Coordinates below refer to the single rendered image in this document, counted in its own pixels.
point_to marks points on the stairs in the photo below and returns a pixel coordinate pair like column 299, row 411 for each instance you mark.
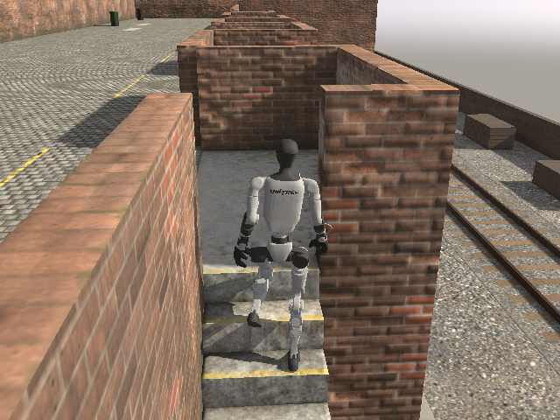
column 245, row 373

